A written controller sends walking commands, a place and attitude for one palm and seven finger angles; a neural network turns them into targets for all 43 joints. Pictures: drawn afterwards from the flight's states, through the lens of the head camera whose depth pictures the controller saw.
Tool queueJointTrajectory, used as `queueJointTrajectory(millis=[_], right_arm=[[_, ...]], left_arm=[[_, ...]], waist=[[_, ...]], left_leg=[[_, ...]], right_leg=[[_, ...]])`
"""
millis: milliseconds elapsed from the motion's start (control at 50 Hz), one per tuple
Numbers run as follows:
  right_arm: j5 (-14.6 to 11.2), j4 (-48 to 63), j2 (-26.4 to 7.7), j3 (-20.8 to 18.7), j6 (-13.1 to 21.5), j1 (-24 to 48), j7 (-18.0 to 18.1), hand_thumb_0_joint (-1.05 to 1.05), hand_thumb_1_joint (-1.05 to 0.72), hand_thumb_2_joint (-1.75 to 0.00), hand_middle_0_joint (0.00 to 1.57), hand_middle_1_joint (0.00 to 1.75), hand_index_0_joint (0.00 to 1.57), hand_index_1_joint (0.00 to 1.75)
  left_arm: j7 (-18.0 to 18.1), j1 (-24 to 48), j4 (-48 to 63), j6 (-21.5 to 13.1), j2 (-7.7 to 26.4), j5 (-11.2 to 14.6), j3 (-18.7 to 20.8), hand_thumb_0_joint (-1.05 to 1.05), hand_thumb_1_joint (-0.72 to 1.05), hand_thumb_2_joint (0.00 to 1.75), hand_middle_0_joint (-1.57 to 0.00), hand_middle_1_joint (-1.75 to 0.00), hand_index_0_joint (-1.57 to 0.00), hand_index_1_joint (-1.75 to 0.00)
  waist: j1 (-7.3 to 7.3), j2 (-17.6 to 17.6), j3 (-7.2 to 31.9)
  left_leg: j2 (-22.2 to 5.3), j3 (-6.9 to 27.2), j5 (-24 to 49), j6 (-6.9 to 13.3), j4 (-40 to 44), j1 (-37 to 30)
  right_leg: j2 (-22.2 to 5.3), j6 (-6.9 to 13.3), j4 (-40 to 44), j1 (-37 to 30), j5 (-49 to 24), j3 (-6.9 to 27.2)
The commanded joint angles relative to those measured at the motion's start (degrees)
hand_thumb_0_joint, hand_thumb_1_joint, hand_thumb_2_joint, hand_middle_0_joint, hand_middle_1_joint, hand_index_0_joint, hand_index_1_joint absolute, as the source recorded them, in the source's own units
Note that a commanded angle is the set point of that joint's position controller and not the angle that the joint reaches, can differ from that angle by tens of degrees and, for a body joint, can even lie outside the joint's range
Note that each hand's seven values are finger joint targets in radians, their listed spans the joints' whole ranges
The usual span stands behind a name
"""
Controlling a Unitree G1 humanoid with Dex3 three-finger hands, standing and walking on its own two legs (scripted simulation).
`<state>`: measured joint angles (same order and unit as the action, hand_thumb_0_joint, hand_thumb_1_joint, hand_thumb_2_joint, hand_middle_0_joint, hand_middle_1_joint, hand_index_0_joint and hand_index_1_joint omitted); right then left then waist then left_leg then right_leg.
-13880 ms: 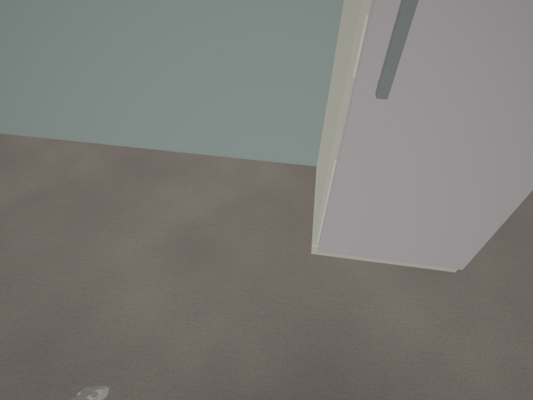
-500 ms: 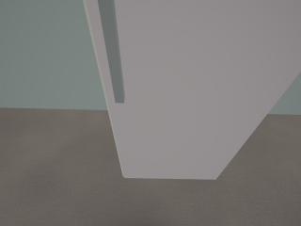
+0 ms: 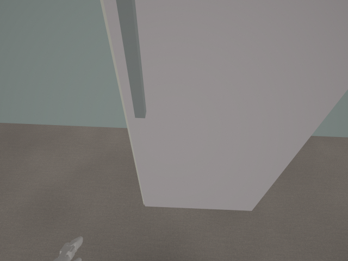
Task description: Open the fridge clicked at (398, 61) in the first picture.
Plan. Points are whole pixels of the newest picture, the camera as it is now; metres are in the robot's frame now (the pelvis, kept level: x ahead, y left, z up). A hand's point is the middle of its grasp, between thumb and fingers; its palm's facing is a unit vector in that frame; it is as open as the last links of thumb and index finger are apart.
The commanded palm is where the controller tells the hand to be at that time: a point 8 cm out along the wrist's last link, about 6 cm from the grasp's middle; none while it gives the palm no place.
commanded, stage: raise the hand to about handle height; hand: left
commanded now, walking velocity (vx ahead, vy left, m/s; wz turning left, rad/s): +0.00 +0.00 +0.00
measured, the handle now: (135, 53) +0.47 +0.12 +0.25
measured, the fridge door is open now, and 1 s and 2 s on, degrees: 0 0 0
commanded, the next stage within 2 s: move the hooked fingers beside the handle in 1.98 s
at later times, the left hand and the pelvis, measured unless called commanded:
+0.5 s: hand (75, 245) +0.14 +0.18 +0.08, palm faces +0.19 -0.98 -0.09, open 9.8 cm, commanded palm +0.14 +0.24 +0.06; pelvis -0.03 -0.04 -0.04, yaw +4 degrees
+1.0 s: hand (53, 180) +0.23 +0.24 +0.13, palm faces +0.03 -1.00 -0.08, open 12.8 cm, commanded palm +0.19 +0.29 +0.16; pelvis -0.01 +0.00 -0.01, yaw +1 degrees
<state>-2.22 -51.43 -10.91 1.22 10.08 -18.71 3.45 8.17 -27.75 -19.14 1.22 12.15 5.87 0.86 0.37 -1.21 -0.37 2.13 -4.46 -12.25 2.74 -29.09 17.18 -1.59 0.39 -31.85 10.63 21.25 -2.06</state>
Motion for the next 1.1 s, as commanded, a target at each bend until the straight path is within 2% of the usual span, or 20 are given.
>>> queueJointTrajectory(millis=[0,60,80,100,120,160,200,240,280,340,400,460,540,600,640,720,800,880,980,1080], right_arm=[[-0.9,16.2,-10.1,-3.0,8.2,7.6,1.5,0.00,-0.90,-0.90,0.20,0.30,0.20,0.30],[1.2,17.7,-10.4,-4.6,6.3,9.8,0.0,0.00,-0.90,-0.90,0.20,0.30,0.20,0.30],[1.3,18.5,-10.4,-5.1,5.6,10.9,-0.7,0.00,-0.90,-0.90,0.20,0.30,0.20,0.30],[0.6,19.4,-10.5,-6.0,4.6,11.4,-1.6,0.00,-0.90,-0.90,0.20,0.30,0.20,0.30],[0.6,22.0,-11.4,-6.1,4.1,12.5,-2.2,0.00,-0.90,-0.90,0.20,0.30,0.20,0.30],[-0.5,26.8,-11.2,-6.4,3.2,15.6,-1.8,0.00,-0.90,-0.90,0.20,0.30,0.20,0.30],[-0.7,29.2,-10.5,-6.1,1.6,16.4,-1.3,0.00,-0.90,-0.90,0.20,0.30,0.20,0.30],[-0.1,31.6,-8.7,-5.5,1.2,15.0,-0.4,0.00,-0.90,-0.90,0.20,0.30,0.20,0.30],[0.8,31.0,-7.3,-5.2,1.9,11.6,0.2,0.00,-0.90,-0.90,0.20,0.30,0.20,0.30],[1.1,27.3,-7.9,-4.2,3.7,8.4,0.8,0.00,-0.90,-0.90,0.20,0.30,0.20,0.30],[0.2,25.5,-10.0,-3.0,6.4,9.1,1.8,0.00,-0.90,-0.90,0.20,0.30,0.20,0.30],[-1.0,23.7,-11.3,-2.7,7.4,9.4,3.0,0.00,-0.90,-0.90,0.20,0.30,0.20,0.30],[-1.7,25.2,-11.3,-2.3,5.3,11.7,4.0,0.00,-0.90,-0.90,0.20,0.30,0.20,0.30],[-1.6,27.4,-10.2,-1.4,4.7,14.0,4.0,0.00,-0.90,-0.90,0.20,0.30,0.20,0.30],[-1.4,27.8,-9.1,-1.1,5.3,13.4,3.5,0.00,-0.90,-0.90,0.20,0.30,0.20,0.30],[-1.3,27.0,-8.7,-1.4,8.1,10.9,1.5,0.00,-0.90,-0.90,0.20,0.30,0.20,0.30],[-2.3,25.4,-11.0,-2.6,9.3,9.4,1.6,0.00,-0.90,-0.90,0.20,0.30,0.20,0.30],[-2.8,25.8,-11.8,-2.4,9.6,10.4,3.4,0.00,-0.90,-0.90,0.20,0.30,0.20,0.30],[-2.0,25.9,-10.4,-1.0,10.3,11.7,3.9,0.00,-0.90,-0.90,0.20,0.30,0.20,0.30],[-2.5,24.8,-10.5,0.1,9.1,13.0,3.4,0.00,-0.90,-0.90,0.20,0.30,0.20,0.30]], left_arm=[[-0.7,6.8,33.1,-9.8,-1.2,2.6,-2.5,0.00,0.74,0.83,-0.21,-0.40,-0.21,-0.40],[-7.9,-7.4,13.2,-16.8,-4.7,4.8,1.2,0.00,0.67,0.80,-0.22,-0.45,-0.22,-0.45],[-12.3,-12.2,10.4,-20.2,-4.1,6.5,3.3,0.00,0.64,0.79,-0.22,-0.47,-0.22,-0.47],[-16.8,-16.6,7.3,-22.8,-0.3,7.8,8.5,0.00,0.62,0.78,-0.22,-0.48,-0.22,-0.48],[-21.8,-14.8,8.3,-24.8,1.3,9.7,9.4,0.00,0.60,0.77,-0.22,-0.50,-0.22,-0.50],[-26.7,-14.9,9.1,-22.5,6.4,10.4,15.0,0.00,0.55,0.75,-0.22,-0.53,-0.22,-0.53],[-26.4,-10.5,18.3,-18.8,11.1,10.9,19.6,0.00,0.50,0.73,-0.23,-0.55,-0.23,-0.55],[-23.9,-3.4,32.4,-19.4,11.3,12.0,19.5,0.00,0.46,0.71,-0.23,-0.58,-0.23,-0.58],[-19.9,5.2,44.3,-25.2,12.3,11.4,20.4,0.00,0.41,0.69,-0.24,-0.62,-0.24,-0.62],[-17.7,13.3,50.3,-34.1,9.5,10.4,13.1,0.00,0.34,0.66,-0.24,-0.66,-0.24,-0.66],[-22.1,15.6,46.0,-36.6,7.7,12.3,7.5,0.00,0.27,0.63,-0.25,-0.70,-0.25,-0.70],[-28.1,15.2,34.0,-30.8,11.8,13.5,9.5,0.00,0.20,0.60,-0.25,-0.75,-0.25,-0.75],[-31.0,16.7,23.2,-16.4,19.9,14.1,19.3,0.00,0.11,0.56,-0.26,-0.81,-0.26,-0.81],[-29.4,15.3,24.4,-8.7,23.5,18.2,28.0,0.00,0.04,0.53,-0.26,-0.86,-0.26,-0.86],[-27.2,15.6,31.3,-9.0,23.6,20.4,32.9,0.00,-0.01,0.51,-0.27,-0.88,-0.27,-0.88],[-25.8,13.5,38.5,-13.3,18.7,19.5,29.5,0.00,-0.10,0.47,-0.27,-0.94,-0.27,-0.94],[-29.1,15.3,32.7,-9.8,16.2,17.8,23.9,0.00,-0.20,0.43,-0.28,-1.00,-0.28,-1.00],[-30.2,25.8,36.3,-4.2,22.0,17.5,25.7,0.00,-0.29,0.39,-0.29,-1.07,-0.29,-1.07],[-26.4,33.3,46.2,-4.4,25.9,16.7,29.9,0.00,-0.41,0.34,-0.29,-1.14,-0.29,-1.14],[-27.0,37.1,38.7,1.4,25.3,16.8,29.5,0.00,-0.50,0.30,-0.30,-1.20,-0.30,-1.20]], waist=[[-2.74,6.2,5.0],[-0.54,-15.5,-2.9],[1.24,-18.4,-2.9],[3.76,-17.5,-2.8],[3.24,-16.2,-0.3],[5.20,-11.4,5.5],[6.56,0.4,9.2],[4.48,6.6,13.0],[2.10,11.6,16.0],[-2.85,12.8,11.9],[-5.36,10.2,7.5],[-4.89,1.4,3.3],[-0.24,-2.5,4.3],[4.09,-3.5,10.6],[4.75,-2.9,15.5],[3.73,0.9,15.0],[1.81,1.6,7.7],[1.94,4.1,9.3],[2.64,8.7,14.6],[2.95,11.9,9.6]], left_leg=[[-3.9,8.7,-2.7,-1.7,2.5,-5.9],[-3.6,7.3,0.2,-2.6,-5.0,5.9],[-3.2,6.2,0.2,-3.0,-7.2,9.9],[-2.8,5.3,1.9,-3.5,-8.0,11.5],[-1.9,4.5,2.6,-3.8,-9.6,12.1],[-0.6,2.5,3.5,-3.0,-11.4,12.4],[-0.1,1.3,4.4,-2.5,-11.7,10.3],[-0.7,0.8,4.0,-1.8,-12.2,7.2],[-1.8,2.2,5.4,-1.1,-13.3,3.2],[-2.7,4.6,0.9,-0.4,-15.5,2.7],[-3.3,6.1,-3.0,0.1,-16.8,3.6],[-2.9,6.6,-7.3,0.0,-16.5,8.1],[-2.6,6.5,-6.7,-0.4,-12.8,10.8],[-2.6,7.4,-2.4,-0.9,-10.7,8.4],[-2.8,7.2,2.8,-1.3,-10.4,5.8],[-2.4,5.4,10.4,-1.1,-8.9,0.7],[-3.2,5.1,8.8,-0.6,-7.1,-2.4],[-2.8,6.3,6.0,0.1,-2.4,-6.4],[-3.4,8.3,9.4,-0.7,1.1,-14.5],[-3.7,9.7,8.3,-2.1,4.0,-14.9]], right_leg=[[0.9,1.1,2.6,10.4,-5.9,-2.7],[3.0,0.5,-0.7,20.6,-2.9,-4.9],[2.7,0.4,-2.4,21.8,-4.0,-4.4],[2.1,0.8,-3.5,19.9,-8.1,-3.1],[1.3,0.7,-5.1,17.6,-12.8,-2.0],[0.1,0.1,-6.5,13.2,-17.7,0.0],[-0.4,0.0,-6.5,11.4,-19.0,1.1],[0.5,-0.2,-6.4,13.3,-15.7,1.1],[1.5,0.2,-6.5,15.8,-14.1,1.6],[2.7,0.8,-5.8,23.3,-4.9,2.3],[2.0,0.1,-3.1,24.1,-0.9,4.4],[0.6,-1.8,2.3,22.7,5.5,8.5],[-2.2,-3.1,5.2,15.8,6.5,11.3],[-3.7,-4.4,4.7,6.9,-2.9,11.3],[-4.2,-6.0,2.6,2.4,-18.8,10.6],[-2.1,-6.2,-0.7,2.5,-39.6,5.9],[-0.4,-5.6,1.9,9.8,-29.5,4.4],[1.9,-1.9,4.2,10.2,-14.6,0.3],[2.9,0.6,4.6,6.8,-13.4,-2.4],[3.0,1.1,6.5,6.4,-13.5,-2.8]])
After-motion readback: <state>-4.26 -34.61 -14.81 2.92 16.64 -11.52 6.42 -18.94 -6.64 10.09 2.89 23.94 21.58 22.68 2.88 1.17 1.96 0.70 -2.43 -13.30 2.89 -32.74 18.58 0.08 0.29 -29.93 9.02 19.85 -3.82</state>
